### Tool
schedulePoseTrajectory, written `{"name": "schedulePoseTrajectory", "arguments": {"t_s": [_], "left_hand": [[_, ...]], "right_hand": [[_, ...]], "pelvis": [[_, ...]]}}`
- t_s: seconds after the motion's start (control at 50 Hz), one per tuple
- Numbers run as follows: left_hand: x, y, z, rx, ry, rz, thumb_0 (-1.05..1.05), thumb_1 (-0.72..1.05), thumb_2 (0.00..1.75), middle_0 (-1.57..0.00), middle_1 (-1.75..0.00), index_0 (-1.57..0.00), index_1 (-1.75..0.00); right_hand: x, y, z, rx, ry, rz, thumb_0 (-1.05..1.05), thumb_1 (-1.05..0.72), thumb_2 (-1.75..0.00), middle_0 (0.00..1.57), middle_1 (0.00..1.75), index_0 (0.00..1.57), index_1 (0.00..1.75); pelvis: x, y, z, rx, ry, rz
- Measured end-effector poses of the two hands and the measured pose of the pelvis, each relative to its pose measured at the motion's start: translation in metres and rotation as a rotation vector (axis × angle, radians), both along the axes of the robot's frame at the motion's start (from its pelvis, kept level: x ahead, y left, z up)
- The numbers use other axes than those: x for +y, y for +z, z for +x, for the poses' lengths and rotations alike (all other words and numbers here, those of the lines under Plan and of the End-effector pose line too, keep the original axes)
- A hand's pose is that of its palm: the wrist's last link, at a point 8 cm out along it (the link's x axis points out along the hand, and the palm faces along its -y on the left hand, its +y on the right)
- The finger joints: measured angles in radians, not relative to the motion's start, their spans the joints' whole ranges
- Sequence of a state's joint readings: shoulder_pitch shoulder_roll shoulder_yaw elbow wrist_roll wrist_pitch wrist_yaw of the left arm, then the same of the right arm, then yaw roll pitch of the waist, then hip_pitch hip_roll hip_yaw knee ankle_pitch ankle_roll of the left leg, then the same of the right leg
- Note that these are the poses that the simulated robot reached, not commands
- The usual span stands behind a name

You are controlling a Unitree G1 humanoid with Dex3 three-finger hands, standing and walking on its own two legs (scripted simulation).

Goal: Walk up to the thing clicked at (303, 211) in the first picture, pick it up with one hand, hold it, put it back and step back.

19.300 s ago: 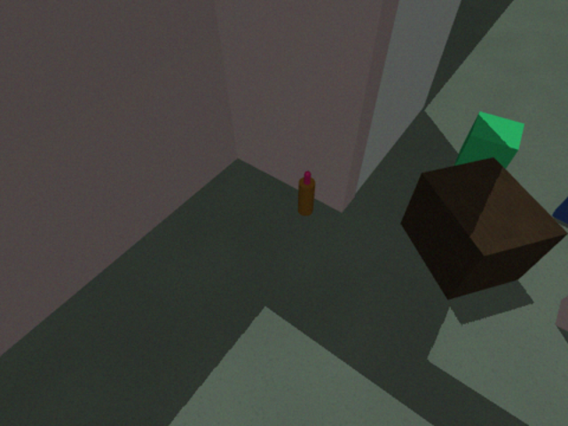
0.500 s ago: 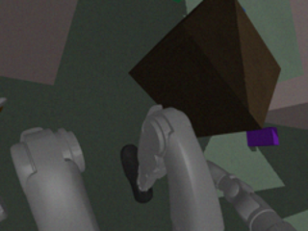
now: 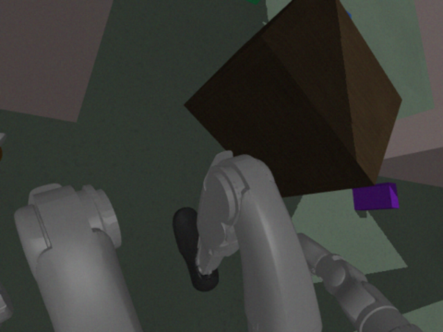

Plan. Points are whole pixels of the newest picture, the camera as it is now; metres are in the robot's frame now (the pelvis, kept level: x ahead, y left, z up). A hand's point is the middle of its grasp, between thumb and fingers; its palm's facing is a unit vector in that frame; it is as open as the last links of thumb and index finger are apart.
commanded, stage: settle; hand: left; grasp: from the side
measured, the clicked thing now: out of the picture +0.43 +0.28 -0.16
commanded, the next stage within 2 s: lift in 1.76 s
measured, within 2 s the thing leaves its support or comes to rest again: leaves its support in 0.12 s
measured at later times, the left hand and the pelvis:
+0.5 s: hand out of the picture +0.39 +0.31 -0.06, palm faces +0.31 -0.95 -0.08, open 10.2 cm; pelvis +0.01 -0.01 +0.04, yaw +5 degrees
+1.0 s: hand out of the picture +0.39 +0.28 +0.01, palm faces +0.31 -0.95 -0.09, open 10.2 cm; pelvis +0.03 -0.02 +0.07, yaw +10 degrees
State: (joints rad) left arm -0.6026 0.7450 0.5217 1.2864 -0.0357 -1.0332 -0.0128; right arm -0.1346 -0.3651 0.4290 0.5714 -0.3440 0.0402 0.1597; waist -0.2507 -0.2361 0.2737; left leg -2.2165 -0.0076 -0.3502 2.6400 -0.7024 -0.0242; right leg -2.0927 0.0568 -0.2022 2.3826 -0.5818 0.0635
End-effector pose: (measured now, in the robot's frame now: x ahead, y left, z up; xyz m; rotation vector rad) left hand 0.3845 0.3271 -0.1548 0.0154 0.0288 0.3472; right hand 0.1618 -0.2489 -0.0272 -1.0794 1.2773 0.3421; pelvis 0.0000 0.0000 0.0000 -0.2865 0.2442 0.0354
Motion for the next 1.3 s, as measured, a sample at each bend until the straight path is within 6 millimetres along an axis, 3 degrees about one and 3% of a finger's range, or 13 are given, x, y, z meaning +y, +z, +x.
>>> {"name": "schedulePoseTrajectory", "arguments": {"t_s": [0.18, 0.36, 0.46, 0.62, 0.94, 1.3], "left_hand": [[0.008, 0.013, -0.022, 0.051, -0.009, 0.013, 0.02, -0.3, 0.86, -0.75, -1.0, -0.72, -0.98], [0.024, 0.058, -0.038, 0.057, -0.009, 0.035, 0.02, -0.34, 0.92, -0.74, -1.03, -0.72, -1.01], [0.028, 0.091, -0.037, 0.039, -0.024, 0.049, 0.02, -0.35, 0.94, -0.74, -1.04, -0.72, -1.02], [0.024, 0.125, -0.032, 0.047, -0.039, 0.047, 0.02, -0.36, 0.95, -0.74, -1.05, -0.72, -1.03], [0.004, 0.159, -0.03, 0.103, -0.038, 0.047, 0.02, -0.36, 0.96, -0.73, -1.06, -0.71, -1.04], [-0.002, 0.192, -0.016, 0.094, -0.034, 0.03, 0.02, -0.38, 0.99, -0.74, -1.07, -0.71, -1.05]], "right_hand": [[-0.002, -0.003, 0.0, 0.012, -0.06, 0.037, -0.01, -0.92, -0.9, 0.2, 0.3, 0.2, 0.3], [0.001, -0.007, 0.009, -0.017, -0.142, 0.099, 0.0, -0.92, -0.9, 0.2, 0.3, 0.2, 0.3], [0.005, -0.011, 0.016, -0.049, -0.197, 0.156, 0.0, -0.92, -0.9, 0.2, 0.3, 0.2, 0.3], [0.009, -0.016, 0.028, -0.105, -0.28, 0.24, 0.0, -0.9, -0.9, 0.2, 0.3, 0.2, 0.3], [-0.004, -0.017, 0.044, -0.145, -0.367, 0.305, 0.0, -0.9, -0.9, 0.2, 0.3, 0.2, 0.3], [-0.018, -0.004, 0.042, -0.179, -0.43, 0.312, 0.0, -0.91, -0.9, 0.2, 0.3, 0.2, 0.3]], "pelvis": [[-0.003, 0.01, 0.005, 0.055, 0.016, 0.015], [-0.006, 0.025, 0.008, 0.125, 0.043, 0.036], [-0.005, 0.033, 0.011, 0.169, 0.057, 0.048], [-0.006, 0.042, 0.015, 0.229, 0.071, 0.073], [-0.02, 0.064, 0.025, 0.31, 0.093, 0.137], [-0.023, 0.082, 0.03, 0.346, 0.096, 0.165]]}}
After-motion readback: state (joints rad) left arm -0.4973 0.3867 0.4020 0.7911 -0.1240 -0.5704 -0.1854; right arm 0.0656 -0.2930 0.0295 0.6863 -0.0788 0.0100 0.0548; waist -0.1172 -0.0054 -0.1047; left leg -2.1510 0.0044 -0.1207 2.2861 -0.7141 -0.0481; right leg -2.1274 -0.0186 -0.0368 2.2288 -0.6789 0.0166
